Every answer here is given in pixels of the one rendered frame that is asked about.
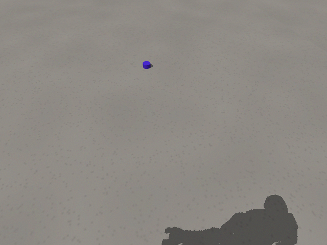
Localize tin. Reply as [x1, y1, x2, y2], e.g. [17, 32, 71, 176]
[143, 61, 151, 69]

